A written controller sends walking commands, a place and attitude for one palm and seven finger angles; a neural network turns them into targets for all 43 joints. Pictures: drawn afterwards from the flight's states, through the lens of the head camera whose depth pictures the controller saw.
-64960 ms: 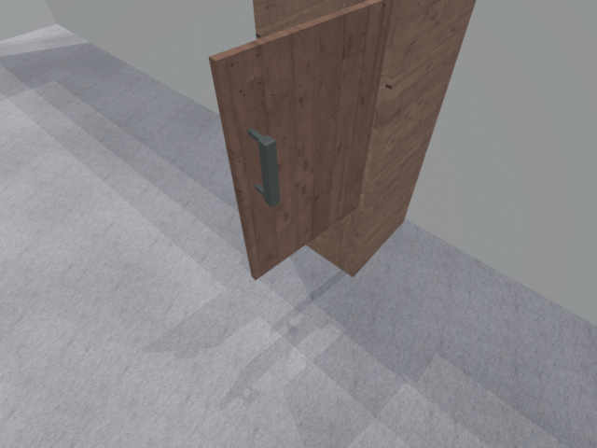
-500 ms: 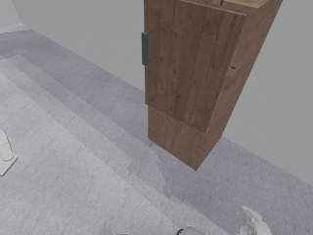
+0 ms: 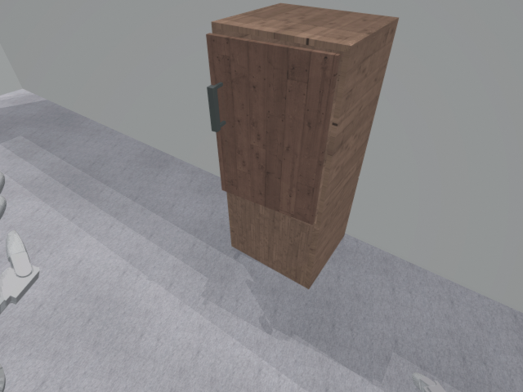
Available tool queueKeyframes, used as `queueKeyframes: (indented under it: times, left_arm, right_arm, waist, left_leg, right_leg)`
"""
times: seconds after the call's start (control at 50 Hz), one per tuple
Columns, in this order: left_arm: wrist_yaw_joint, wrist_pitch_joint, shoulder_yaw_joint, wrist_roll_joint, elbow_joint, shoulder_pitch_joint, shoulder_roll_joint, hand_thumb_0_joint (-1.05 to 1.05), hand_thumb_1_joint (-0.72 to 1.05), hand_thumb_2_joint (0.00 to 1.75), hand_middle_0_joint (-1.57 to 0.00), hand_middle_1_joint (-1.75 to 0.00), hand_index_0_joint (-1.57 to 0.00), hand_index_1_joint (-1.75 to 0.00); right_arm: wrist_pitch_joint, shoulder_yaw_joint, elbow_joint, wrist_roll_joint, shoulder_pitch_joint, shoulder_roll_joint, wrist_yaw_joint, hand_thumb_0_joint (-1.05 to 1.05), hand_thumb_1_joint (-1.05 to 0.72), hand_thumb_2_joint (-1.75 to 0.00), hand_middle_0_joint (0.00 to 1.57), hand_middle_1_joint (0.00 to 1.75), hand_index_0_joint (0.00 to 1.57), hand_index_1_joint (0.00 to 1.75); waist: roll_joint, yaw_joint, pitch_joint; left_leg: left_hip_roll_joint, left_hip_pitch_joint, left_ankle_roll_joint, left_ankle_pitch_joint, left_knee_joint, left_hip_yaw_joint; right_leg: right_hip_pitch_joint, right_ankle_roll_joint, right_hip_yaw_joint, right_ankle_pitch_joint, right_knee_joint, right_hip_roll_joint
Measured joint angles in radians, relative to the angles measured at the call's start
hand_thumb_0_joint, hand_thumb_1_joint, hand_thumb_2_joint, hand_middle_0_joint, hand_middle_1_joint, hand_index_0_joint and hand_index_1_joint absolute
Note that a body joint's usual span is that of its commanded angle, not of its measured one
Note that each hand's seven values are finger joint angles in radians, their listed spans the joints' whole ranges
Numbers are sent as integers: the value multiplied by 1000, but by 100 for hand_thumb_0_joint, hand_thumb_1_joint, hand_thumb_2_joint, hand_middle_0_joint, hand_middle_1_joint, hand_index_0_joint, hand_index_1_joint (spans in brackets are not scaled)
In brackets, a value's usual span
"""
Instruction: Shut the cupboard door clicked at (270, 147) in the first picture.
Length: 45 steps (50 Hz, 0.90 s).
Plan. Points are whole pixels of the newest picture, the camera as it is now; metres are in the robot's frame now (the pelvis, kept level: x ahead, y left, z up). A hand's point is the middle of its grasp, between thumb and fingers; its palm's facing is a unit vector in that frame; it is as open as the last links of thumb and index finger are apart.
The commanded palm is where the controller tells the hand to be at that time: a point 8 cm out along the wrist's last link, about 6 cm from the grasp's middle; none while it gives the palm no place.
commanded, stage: stop stepping back and stand still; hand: left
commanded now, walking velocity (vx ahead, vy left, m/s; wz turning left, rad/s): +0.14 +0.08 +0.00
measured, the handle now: (217, 107) +0.96 +0.20 +0.04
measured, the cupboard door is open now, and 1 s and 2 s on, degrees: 5 5 5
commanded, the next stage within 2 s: let the arm hang, fingers relaxed in 0.20 s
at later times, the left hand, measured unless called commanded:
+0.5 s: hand (121, 391) +0.16 +0.24 -0.08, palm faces +0.02 -0.93 -0.35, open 7.4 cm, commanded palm none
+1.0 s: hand out of the picture -0.05 +0.27 -0.16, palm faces +0.00 -0.96 -0.30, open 7.3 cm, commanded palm none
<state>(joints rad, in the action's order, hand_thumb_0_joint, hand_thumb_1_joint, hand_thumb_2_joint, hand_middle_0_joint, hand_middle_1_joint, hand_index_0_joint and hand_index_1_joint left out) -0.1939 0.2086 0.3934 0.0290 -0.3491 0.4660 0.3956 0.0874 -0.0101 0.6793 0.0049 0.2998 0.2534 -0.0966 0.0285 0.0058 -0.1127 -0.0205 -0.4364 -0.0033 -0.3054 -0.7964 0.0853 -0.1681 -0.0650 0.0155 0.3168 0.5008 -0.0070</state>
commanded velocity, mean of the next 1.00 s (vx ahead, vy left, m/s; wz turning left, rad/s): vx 0.01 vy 0.00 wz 0.00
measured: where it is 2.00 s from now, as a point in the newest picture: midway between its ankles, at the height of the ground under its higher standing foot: outside the picture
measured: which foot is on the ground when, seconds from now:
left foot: up 0.00-0.08, down 0.10-1.00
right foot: down 0.00-1.00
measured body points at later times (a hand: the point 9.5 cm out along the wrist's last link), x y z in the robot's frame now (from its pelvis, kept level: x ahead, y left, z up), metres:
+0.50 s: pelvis -0.01 +0.03 -0.01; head -0.02 +0.00 +0.43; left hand +0.16 +0.28 -0.06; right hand +0.12 -0.22 -0.14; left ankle +0.01 +0.13 -0.74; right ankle -0.03 -0.07 -0.74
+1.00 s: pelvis -0.03 +0.05 +0.00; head -0.03 +0.04 +0.45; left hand -0.05 +0.32 -0.14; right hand -0.03 -0.20 -0.15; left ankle +0.01 +0.13 -0.74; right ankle -0.03 -0.07 -0.74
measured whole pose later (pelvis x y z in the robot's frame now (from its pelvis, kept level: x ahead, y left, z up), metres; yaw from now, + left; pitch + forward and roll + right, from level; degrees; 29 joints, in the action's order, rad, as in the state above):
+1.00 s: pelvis -0.03 +0.05 +0.00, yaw -1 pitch -2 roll -1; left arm -0.02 -0.02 0.01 -0.02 1.12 0.32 0.25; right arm -0.02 -0.01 1.08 0.02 0.27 0.23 -0.02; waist -0.03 0.00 0.03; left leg 0.00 -0.20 -0.05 -0.15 -0.39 0.12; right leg -0.14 0.00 0.03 0.20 0.39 0.00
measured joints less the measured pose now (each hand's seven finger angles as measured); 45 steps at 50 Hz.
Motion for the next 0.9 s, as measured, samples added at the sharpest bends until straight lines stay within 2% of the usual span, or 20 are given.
queueKeyframes:
  times: [0.1,0.12,0.18,0.22,0.3,0.32,0.36,0.4,0.44,0.5,0.56,0.58,0.6,0.62,0.68,0.9]
  left_arm:
    - [3,-8,-26,-1,-25,17,-13,1,89,90,-21,-31,-21,-30]
    - [4,-8,-22,-1,-44,29,-11,2,89,90,-21,-31,-21,-30]
    - [4,-3,12,-1,-101,81,8,2,88,90,-22,-31,-21,-30]
    - [5,-5,33,-6,-123,102,30,2,88,90,-22,-31,-21,-30]
    - [7,5,52,-8,-126,72,47,2,88,90,-22,-31,-21,-30]
    - [23,11,32,-22,-82,39,52,2,88,90,-22,-31,-21,-30]
    - [83,-50,-67,-42,89,-58,37,1,89,90,-21,-31,-21,-30]
    - [130,-136,-175,-49,307,-129,-13,1,89,90,-20,-30,-20,-30]
    - [161,-202,-267,-53,526,-175,-70,1,90,90,-20,-30,-20,-30]
    - [184,-256,-369,-54,789,-195,-146,1,90,90,-20,-30,-20,-30]
    - [189,-274,-426,-49,981,-177,-206,1,90,90,-20,-30,-20,-30]
    - [189,-276,-436,-47,1034,-168,-222,1,90,90,-20,-30,-20,-30]
    - [177,-268,-418,-32,1073,-162,-235,0,93,90,-21,-30,-20,-30]
    - [162,-256,-393,-26,1099,-165,-232,-2,96,90,-21,-30,-21,-30]
    - [165,-244,-381,-39,1184,-170,-192,-4,100,89,-21,-30,-21,-30]
    - [177,-232,-384,-46,1428,-126,-149,0,93,90,-21,-30,-20,-30]
  right_arm:
    - [4,-24,-5,-4,19,25,-9,1,-90,-90,20,30,20,30]
    - [6,-26,-4,-4,15,19,-11,1,-90,-90,20,30,20,30]
    - [18,-18,-20,-1,2,-6,-9,1,-91,-90,20,30,20,30]
    - [30,-9,-28,7,-1,-23,-6,1,-91,-90,20,30,20,30]
    - [38,13,-21,2,-7,-45,7,1,-90,-90,20,30,20,30]
    - [44,10,-7,1,-13,-41,29,1,-90,-90,20,30,20,30]
    - [19,3,33,2,-41,-12,68,1,-90,-90,20,30,20,30]
    - [-18,0,68,6,-75,16,86,1,-90,-90,20,30,20,30]
    - [-52,3,91,10,-101,27,93,1,-90,-90,20,30,20,30]
    - [-84,16,110,16,-115,15,99,1,-90,-90,20,30,20,30]
    - [-97,31,142,22,-106,-10,101,1,-91,-90,20,30,20,30]
    - [-101,34,157,23,-99,-18,101,1,-91,-90,20,30,20,30]
    - [-104,35,173,24,-90,-26,99,1,-91,-90,20,30,20,30]
    - [-108,35,191,24,-78,-34,96,1,-91,-90,20,30,20,30]
    - [-121,30,249,26,-54,-46,90,1,-91,-90,20,30,20,30]
    - [-114,-1,370,14,-20,-27,76,1,-91,-90,20,30,20,30]
  waist:
    - [-10,-26,14]
    - [3,-32,27]
    - [42,-32,60]
    - [40,-37,63]
    - [-14,-40,66]
    - [-30,-33,61]
    - [-74,-11,52]
    - [-117,-9,43]
    - [-131,-17,50]
    - [-97,-29,86]
    - [-33,-31,125]
    - [-13,-30,134]
    - [4,-27,141]
    - [19,-19,147]
    - [34,-1,157]
    - [-44,-4,152]
  left_leg:
    - [-13,167,-27,-20,254,5]
    - [-9,174,-23,36,278,7]
    - [1,177,-6,51,259,38]
    - [-2,174,-3,34,246,44]
    - [-29,158,2,23,225,17]
    - [-31,136,3,24,203,11]
    - [-27,105,9,22,169,0]
    - [-16,96,-2,7,167,-2]
    - [-2,95,-18,7,166,3]
    - [14,119,-25,23,187,17]
    - [15,149,-24,46,225,23]
    - [12,157,-24,54,239,23]
    - [8,161,-23,63,251,18]
    - [5,162,-21,72,263,11]
    - [-5,171,-19,98,298,0]
    - [5,220,-41,142,382,25]
  right_leg:
    - [-40,3,23,22,48,-26]
    - [-51,7,22,33,71,-21]
    - [-75,32,-5,46,132,-4]
    - [-76,47,6,66,135,1]
    - [-46,11,35,30,68,-26]
    - [-54,11,40,27,66,-27]
    - [-76,16,44,31,84,-23]
    - [-95,25,45,40,109,-13]
    - [-105,34,41,50,131,2]
    - [-99,40,29,50,142,18]
    - [-76,41,23,32,116,17]
    - [-67,41,23,22,99,14]
    - [-58,40,28,9,78,9]
    - [-49,38,35,-5,55,4]
    - [-25,34,45,-46,-13,-10]
    - [24,54,21,-112,-114,-3]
